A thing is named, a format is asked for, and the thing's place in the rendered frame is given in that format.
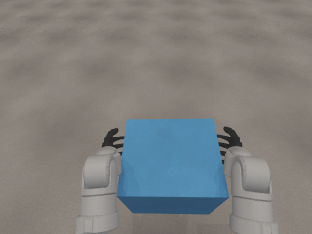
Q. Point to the carton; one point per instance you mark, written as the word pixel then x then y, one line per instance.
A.
pixel 171 166

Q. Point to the robot left forearm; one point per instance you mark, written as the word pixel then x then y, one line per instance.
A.
pixel 99 185

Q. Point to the robot left hand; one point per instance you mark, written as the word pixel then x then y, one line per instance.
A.
pixel 109 139

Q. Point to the robot right forearm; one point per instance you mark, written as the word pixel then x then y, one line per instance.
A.
pixel 251 187

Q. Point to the robot right hand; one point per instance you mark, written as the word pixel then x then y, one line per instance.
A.
pixel 233 140

